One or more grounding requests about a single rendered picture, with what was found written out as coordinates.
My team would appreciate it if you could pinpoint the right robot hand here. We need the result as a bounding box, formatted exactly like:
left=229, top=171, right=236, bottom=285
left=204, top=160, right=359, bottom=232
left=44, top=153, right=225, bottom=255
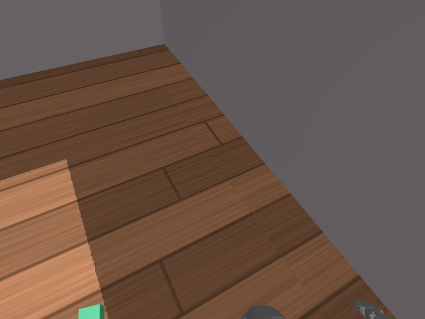
left=353, top=300, right=392, bottom=319

